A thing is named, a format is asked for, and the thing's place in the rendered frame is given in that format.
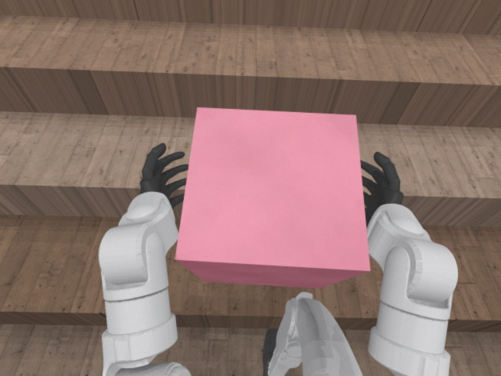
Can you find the left robot hand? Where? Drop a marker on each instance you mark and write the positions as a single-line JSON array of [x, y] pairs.
[[154, 181]]

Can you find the carton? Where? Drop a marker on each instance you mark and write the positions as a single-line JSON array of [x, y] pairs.
[[274, 198]]

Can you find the right robot foot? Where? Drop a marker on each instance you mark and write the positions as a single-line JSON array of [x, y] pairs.
[[268, 349]]

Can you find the left robot forearm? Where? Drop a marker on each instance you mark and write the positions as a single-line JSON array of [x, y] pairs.
[[133, 266]]

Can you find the right robot hand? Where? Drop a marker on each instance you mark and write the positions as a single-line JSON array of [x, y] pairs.
[[386, 190]]

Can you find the right robot forearm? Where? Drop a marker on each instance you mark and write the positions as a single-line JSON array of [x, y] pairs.
[[419, 278]]

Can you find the right robot thigh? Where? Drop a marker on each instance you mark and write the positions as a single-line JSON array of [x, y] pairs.
[[324, 348]]

